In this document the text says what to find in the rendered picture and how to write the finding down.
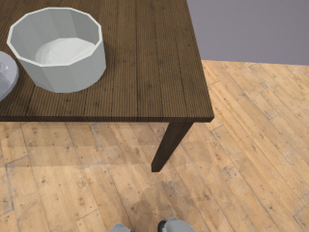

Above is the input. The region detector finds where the robot shin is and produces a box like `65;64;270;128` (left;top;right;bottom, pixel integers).
164;217;177;225
113;222;124;228

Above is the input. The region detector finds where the lid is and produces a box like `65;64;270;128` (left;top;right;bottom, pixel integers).
0;51;19;101

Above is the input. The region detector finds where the right robot shin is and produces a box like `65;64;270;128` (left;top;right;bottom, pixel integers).
164;217;177;225

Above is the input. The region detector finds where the table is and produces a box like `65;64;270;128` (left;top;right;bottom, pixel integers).
0;0;214;173

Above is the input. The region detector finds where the pot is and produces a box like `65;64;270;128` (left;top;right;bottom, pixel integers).
7;7;106;94

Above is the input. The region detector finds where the left robot shin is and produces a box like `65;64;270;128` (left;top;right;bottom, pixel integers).
113;222;124;228

